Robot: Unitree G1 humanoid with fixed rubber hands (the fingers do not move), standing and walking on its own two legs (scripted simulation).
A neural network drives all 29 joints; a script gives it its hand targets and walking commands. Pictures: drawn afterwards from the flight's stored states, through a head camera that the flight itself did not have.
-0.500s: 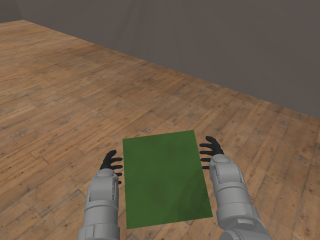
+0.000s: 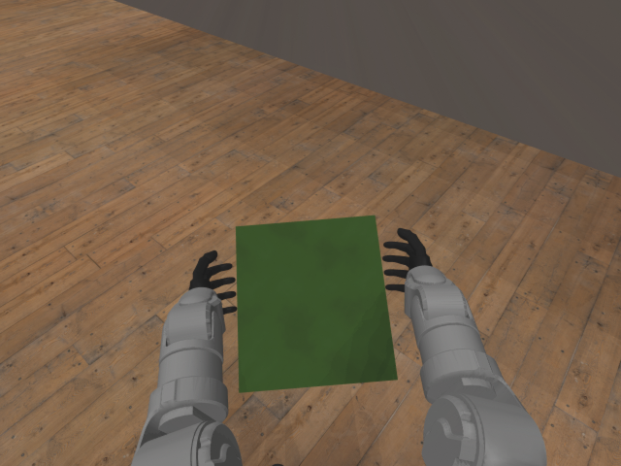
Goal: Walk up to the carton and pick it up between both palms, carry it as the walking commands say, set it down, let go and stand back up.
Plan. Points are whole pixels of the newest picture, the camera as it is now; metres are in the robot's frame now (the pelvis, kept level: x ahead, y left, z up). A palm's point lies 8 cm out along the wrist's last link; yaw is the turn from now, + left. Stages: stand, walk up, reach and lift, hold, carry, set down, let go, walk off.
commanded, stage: set down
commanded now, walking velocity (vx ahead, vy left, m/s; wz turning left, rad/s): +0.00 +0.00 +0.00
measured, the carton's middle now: (312, 305) +0.38 +0.06 -0.06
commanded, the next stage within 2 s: none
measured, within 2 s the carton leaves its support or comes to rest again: neither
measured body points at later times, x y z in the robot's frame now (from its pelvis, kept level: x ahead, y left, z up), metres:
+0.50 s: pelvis +0.06 +0.00 -0.01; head +0.15 +0.01 +0.43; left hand +0.35 +0.23 -0.07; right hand +0.43 -0.06 -0.06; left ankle +0.15 +0.15 -0.73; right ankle +0.05 -0.10 -0.73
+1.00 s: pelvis +0.06 +0.04 -0.07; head +0.28 +0.02 +0.32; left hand +0.38 +0.22 -0.17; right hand +0.43 -0.07 -0.18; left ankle +0.13 +0.16 -0.73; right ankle +0.06 -0.10 -0.73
